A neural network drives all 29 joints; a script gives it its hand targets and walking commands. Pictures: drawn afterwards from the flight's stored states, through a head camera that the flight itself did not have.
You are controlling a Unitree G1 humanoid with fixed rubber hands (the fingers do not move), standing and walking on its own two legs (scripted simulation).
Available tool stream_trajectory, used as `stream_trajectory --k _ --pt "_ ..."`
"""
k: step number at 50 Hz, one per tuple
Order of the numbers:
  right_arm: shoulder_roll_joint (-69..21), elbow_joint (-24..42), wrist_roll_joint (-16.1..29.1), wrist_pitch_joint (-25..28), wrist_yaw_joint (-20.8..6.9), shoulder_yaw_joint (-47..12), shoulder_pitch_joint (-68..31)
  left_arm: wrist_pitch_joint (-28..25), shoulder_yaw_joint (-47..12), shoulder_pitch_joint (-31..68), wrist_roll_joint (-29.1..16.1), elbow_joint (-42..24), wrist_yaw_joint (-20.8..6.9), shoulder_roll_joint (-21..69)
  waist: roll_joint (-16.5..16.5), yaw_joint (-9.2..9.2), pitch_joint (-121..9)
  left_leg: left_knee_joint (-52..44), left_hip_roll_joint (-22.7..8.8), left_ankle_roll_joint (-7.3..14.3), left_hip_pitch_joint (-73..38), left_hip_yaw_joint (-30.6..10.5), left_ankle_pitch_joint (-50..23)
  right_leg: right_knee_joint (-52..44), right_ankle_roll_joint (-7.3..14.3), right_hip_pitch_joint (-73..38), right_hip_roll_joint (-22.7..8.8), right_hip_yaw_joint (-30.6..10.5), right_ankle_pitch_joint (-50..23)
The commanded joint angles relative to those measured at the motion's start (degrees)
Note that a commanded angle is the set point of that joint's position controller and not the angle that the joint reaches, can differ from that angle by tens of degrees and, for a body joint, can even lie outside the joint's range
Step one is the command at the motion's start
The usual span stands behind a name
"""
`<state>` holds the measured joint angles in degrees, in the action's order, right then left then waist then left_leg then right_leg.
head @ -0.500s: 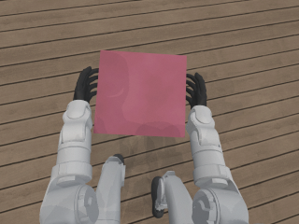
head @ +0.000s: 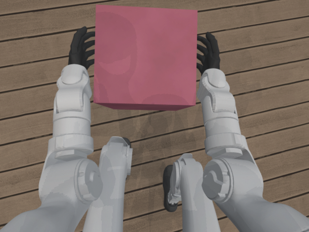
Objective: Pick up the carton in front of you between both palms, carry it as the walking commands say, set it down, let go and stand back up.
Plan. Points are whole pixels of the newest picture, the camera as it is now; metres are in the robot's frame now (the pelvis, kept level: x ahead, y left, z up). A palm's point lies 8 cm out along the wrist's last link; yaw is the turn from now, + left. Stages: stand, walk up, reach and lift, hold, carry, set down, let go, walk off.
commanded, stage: set down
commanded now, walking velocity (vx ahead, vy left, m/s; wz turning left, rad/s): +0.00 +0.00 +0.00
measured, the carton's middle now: (146, 71) +0.49 +0.10 -0.18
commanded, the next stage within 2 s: none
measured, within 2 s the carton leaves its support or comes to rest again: rests again in 1.34 s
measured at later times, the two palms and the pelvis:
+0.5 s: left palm (87, 72) +0.47 +0.27 -0.25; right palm (184, 69) +0.54 -0.02 -0.25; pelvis -0.02 -0.01 -0.10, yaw -1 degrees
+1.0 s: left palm (89, 72) +0.48 +0.28 -0.31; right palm (178, 73) +0.55 -0.02 -0.32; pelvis -0.03 -0.01 -0.15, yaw -1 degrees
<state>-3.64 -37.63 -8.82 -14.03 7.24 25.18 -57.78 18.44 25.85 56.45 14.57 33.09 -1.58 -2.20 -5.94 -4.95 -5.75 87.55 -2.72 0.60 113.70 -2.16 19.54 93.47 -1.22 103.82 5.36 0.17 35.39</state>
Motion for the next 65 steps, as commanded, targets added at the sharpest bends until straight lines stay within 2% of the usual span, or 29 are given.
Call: stream_trajectory --k 1,11,16,29,34,36,39,44,50,59,65 --pt "-48.76 -0.05 6.78 0.9 -13.81 -30.85 -37.66 -0.63 -28.96 32.33 -7.69 1.23 -11.25 46.85 5.73 -5.05 -62.2 0.37 8.82 -2.06 -63.37 2.28 -20.2 -8.25 -0.54 1.67 8.85 3.06 -9.73" --pt "-44.38 -4.53 7.04 0.37 -12.59 -27.78 -45.35 -0.59 -26.01 40.78 -8.57 3.83 -11.2 41.96 4.97 -5.78 -57.73 7.81 8.34 -2.5 -53.87 3.85 -16.38 -0.84 0.08 6.82 9.04 3.81 -6.39" --pt "-42.04 -6.18 8.01 0.5 -12.05 -27.37 -49.59 -1.14 -24.43 44.92 -9.1 5.31 -11.47 38.79 4.5 -6.84 -55.9 11.67 7.92 -2.47 -49.73 4.72 -15.9 2.59 0.24 7.66 9.01 3.79 -5.77" --pt "-36.06 -6.96 14.75 1.48 -10.38 -33.04 -60.45 -2.98 -23.46 55.29 -14.01 6.72 -11.64 29.69 2.12 -10.52 -54.86 21.86 6.05 -2.07 -44.81 6.07 -21.08 11.8 0.25 5.19 7.98 3.35 -8.61" --pt "-34.29 -4.91 16.9 2.4 -9.77 -35.06 -64.53 -3.37 -24.08 57.89 -17.84 7.56 -12.06 30.98 2.45 -9.39 -56.84 25.18 5.52 -2.07 -46.94 5.58 -26.13 14.49 0.56 5.07 7.29 3.59 -11.0" --pt "-34.85 -4.1 16.7 2.38 -9.66 -35.77 -65.6 -3.33 -23.82 59.08 -19.11 7.31 -12.46 31.47 0.15 -9.52 -57.06 25.54 5.65 -2.04 -43.37 5.57 -26.31 15.4 0.67 2.13 6.95 3.45 -12.87" --pt "-36.34 -4.56 16.42 2.56 -10.08 -35.66 -64.46 -3.26 -23.09 57.26 -19.35 9.67 -13.2 32.1 -1.18 -9.09 -53.66 26.61 5.57 -1.59 -42.57 4.69 -27.56 16.25 0.58 5.25 6.84 3.63 -13.17" --pt "-36.68 -6.65 15.77 2.63 -11.52 -34.32 -63.34 -3.3 -19.88 53.95 -16.87 14.12 -13.97 31.56 -2.7 -10.29 -45.81 26.89 5.45 -1.17 -35.76 5.15 -22.5 16.38 0.73 8.58 6.66 3.32 -10.34" --pt "-34.29 -8.47 15.54 2.99 -12.1 -32.94 -63.69 -4.11 -17.3 53.78 -15.62 16.52 -14.26 29.49 -3.93 -11.18 -39.94 27.09 4.91 -0.56 -29.95 5.49 -17.95 16.54 0.65 9.75 6.39 3.02 -8.17" --pt "-29.67 -8.74 15.59 4.19 -11.38 -33.28 -65.47 -5.59 -16.4 55.22 -17.16 18.74 -14.51 26.51 -5.37 -10.78 -36.11 28.17 4.44 0.1 -27.3 4.59 -16.53 17.63 0.52 8.08 5.49 2.48 -8.41" --pt "-27.24 -12.89 12.78 3.65 -11.86 -30.64 -61.17 -5.92 -15.43 54.69 -16.29 21.43 -14.6 23.33 -5.35 -9.26 -27.53 27.98 4.28 0.46 -23.73 3.86 -11.53 17.77 0.79 10.7 4.95 2.35 -4.71"
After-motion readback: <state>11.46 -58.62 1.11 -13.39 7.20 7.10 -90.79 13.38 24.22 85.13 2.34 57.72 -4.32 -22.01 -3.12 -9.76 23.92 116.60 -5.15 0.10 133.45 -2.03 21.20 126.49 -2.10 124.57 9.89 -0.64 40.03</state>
